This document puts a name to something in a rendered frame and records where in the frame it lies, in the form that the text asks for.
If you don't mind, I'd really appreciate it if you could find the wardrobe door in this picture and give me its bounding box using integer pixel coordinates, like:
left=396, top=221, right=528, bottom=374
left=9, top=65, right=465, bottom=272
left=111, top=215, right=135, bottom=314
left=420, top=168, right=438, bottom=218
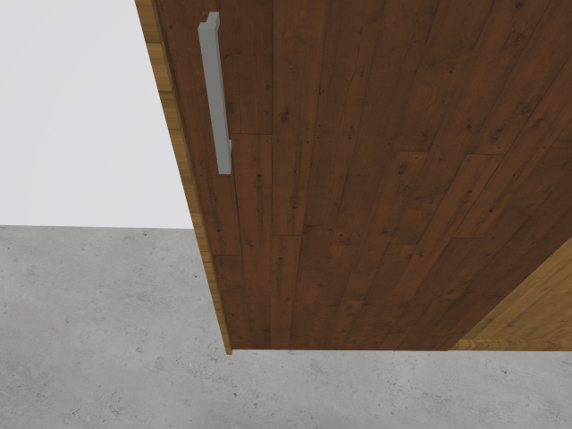
left=155, top=0, right=572, bottom=351
left=461, top=237, right=572, bottom=341

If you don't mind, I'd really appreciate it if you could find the handle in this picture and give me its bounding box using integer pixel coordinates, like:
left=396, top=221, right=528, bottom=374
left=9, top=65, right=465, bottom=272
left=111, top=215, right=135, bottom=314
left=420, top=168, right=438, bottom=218
left=198, top=12, right=232, bottom=174

